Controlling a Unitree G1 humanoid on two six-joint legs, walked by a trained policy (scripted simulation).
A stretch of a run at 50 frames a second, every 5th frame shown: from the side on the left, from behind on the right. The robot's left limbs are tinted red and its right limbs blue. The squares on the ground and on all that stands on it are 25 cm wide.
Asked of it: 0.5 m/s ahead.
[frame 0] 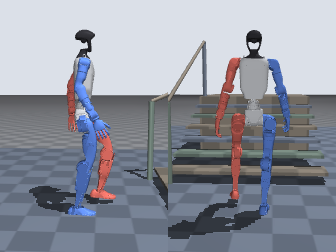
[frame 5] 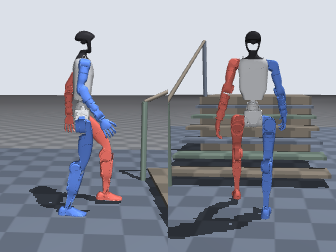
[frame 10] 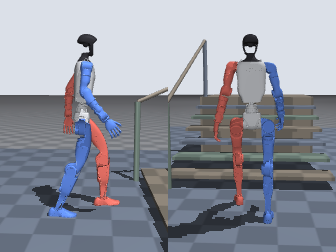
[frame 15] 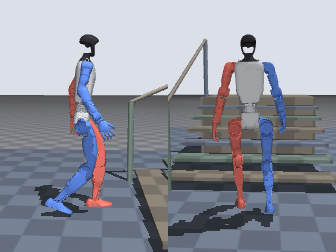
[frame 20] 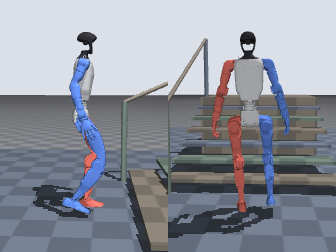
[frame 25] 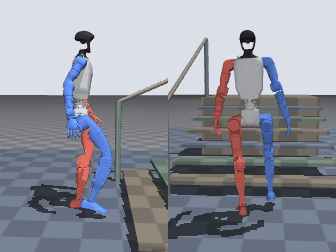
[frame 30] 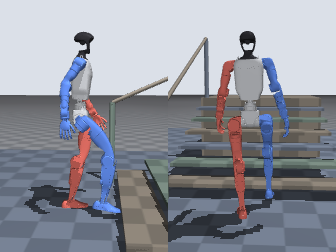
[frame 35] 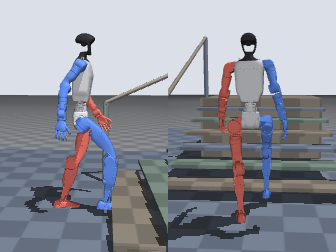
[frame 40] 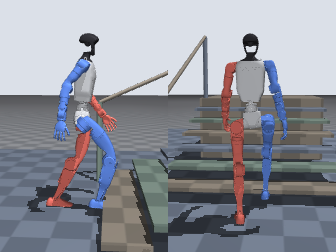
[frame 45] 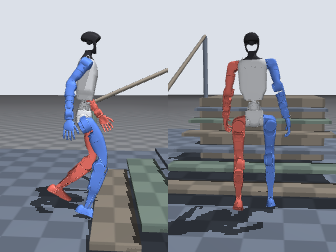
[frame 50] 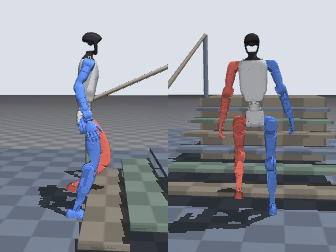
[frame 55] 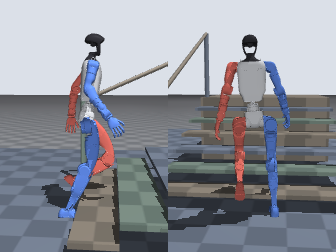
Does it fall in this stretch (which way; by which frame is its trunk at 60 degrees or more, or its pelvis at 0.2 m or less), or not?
no
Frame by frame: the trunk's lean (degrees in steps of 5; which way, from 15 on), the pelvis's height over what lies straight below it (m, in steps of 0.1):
0: 0, 0.8
5: 0, 0.8
10: 5, 0.8
15: 5, 0.8
20: 5, 0.8
25: 5, 0.8
30: 5, 0.8
35: 5, 0.8
40: 5, 0.8
45: 5, 0.8
50: 5, 0.8
55: 5, 0.6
